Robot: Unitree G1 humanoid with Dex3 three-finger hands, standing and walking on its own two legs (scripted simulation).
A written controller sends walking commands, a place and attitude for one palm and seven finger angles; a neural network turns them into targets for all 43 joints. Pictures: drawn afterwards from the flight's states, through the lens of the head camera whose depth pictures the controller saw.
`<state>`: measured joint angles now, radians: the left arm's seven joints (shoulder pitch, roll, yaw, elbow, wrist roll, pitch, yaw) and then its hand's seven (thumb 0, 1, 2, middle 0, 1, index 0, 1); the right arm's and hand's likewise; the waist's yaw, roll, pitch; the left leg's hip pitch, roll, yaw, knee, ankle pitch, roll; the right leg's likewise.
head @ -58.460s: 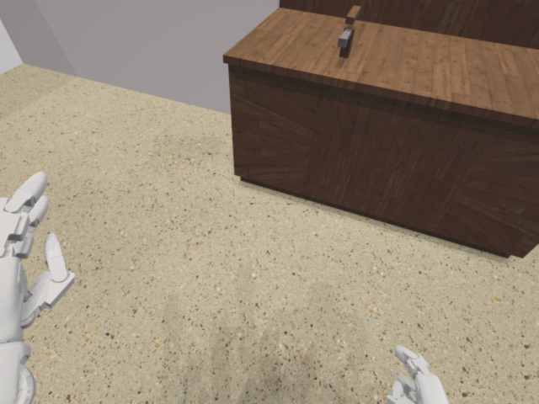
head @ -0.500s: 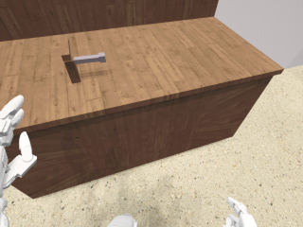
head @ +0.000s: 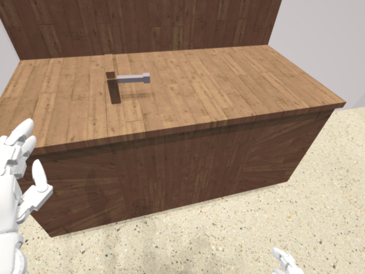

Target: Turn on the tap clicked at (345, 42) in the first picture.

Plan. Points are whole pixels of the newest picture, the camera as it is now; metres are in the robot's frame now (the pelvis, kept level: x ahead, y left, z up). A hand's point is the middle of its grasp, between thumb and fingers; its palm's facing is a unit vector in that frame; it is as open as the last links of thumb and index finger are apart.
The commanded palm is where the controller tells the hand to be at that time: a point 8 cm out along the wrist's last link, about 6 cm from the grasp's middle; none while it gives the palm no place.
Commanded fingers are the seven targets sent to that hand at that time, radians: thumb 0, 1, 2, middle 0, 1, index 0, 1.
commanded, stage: stop stepping back and stand still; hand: left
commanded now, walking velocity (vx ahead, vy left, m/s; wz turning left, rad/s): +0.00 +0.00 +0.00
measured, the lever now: (146, 78) +0.76 +0.19 +0.06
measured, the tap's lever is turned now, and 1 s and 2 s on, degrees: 85 85 85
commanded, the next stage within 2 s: stand and check the lever's angle in 0.06 s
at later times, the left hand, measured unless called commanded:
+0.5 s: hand (39, 172) +0.23 +0.27 +0.17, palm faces +0.41 -0.84 -0.35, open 7.4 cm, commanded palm +0.18 +0.30 +0.19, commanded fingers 0.00 0.90 0.90 -0.20 -0.30 -0.20 -0.30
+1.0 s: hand (43, 167) +0.24 +0.27 +0.16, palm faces +0.39 -0.86 -0.34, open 7.4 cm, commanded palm +0.19 +0.31 +0.19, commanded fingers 0.00 0.90 0.90 -0.20 -0.30 -0.20 -0.30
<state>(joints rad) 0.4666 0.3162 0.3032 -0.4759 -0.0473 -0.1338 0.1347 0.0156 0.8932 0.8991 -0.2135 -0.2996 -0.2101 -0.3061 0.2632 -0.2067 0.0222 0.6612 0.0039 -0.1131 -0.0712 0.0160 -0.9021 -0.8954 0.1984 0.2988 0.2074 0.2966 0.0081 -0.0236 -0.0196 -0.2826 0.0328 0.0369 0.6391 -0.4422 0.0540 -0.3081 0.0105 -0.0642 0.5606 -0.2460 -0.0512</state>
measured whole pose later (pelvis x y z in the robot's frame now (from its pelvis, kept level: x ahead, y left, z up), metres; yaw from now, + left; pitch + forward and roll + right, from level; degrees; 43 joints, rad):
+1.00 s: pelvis +0.03 +0.03 +0.01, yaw +0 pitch -1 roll -1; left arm 0.46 0.33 0.30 -0.45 -0.05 -0.14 0.15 0.02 0.89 0.90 -0.21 -0.30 -0.21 -0.31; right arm 0.18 -0.20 0.02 0.61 0.01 -0.08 -0.07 0.01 -0.90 -0.90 0.20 0.30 0.21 0.30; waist 0.01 0.00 0.01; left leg -0.19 -0.01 0.03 0.42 -0.22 0.04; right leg -0.17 0.02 0.01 0.36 -0.18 0.00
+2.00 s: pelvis +0.04 +0.04 +0.02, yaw +0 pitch +0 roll -1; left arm 0.47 0.34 0.30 -0.45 -0.06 -0.14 0.14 0.02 0.89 0.90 -0.21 -0.30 -0.21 -0.31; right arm 0.17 -0.20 0.02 0.61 0.01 -0.07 -0.07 0.01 -0.90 -0.90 0.20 0.30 0.21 0.30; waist 0.02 0.00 0.01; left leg -0.18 -0.03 0.03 0.41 -0.23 0.05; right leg -0.16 0.01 0.01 0.34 -0.17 0.02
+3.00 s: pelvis +0.03 +0.04 +0.02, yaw +0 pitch +0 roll -1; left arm 0.47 0.34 0.30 -0.44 -0.06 -0.14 0.14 0.02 0.89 0.90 -0.21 -0.30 -0.21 -0.31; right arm 0.17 -0.21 0.01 0.61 0.01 -0.07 -0.08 0.01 -0.90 -0.90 0.20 0.30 0.21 0.30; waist 0.02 0.01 0.00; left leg -0.18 -0.02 0.03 0.40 -0.22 0.05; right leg -0.15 0.01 0.01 0.32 -0.16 0.01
